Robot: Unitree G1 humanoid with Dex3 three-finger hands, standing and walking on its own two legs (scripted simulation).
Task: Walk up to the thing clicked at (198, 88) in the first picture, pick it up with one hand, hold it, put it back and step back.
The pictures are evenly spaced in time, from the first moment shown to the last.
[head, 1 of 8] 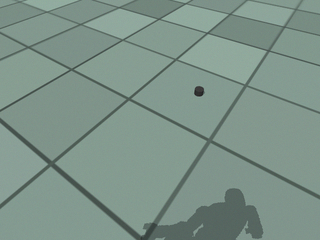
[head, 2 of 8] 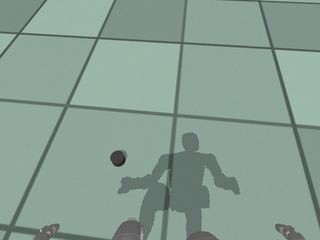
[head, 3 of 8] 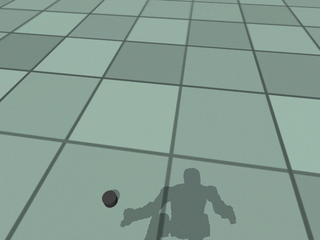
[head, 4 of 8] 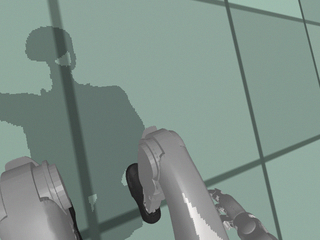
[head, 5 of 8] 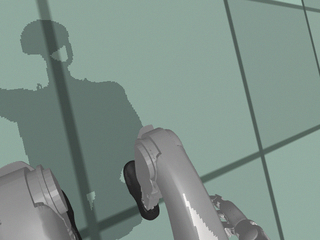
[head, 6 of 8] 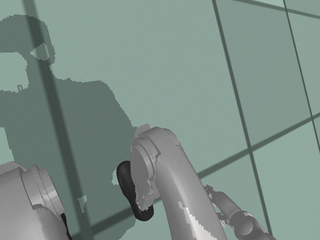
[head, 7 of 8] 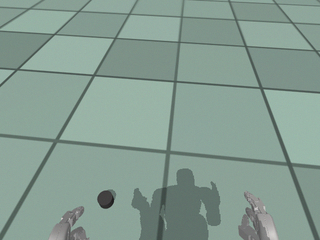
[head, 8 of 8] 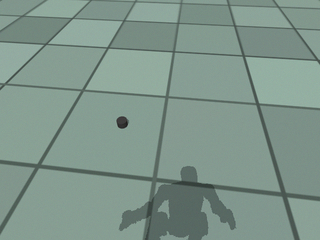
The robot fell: no
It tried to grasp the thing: no
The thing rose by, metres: 0.00
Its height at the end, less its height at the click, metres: +0.00
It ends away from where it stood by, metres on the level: 0.00
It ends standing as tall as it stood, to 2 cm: yes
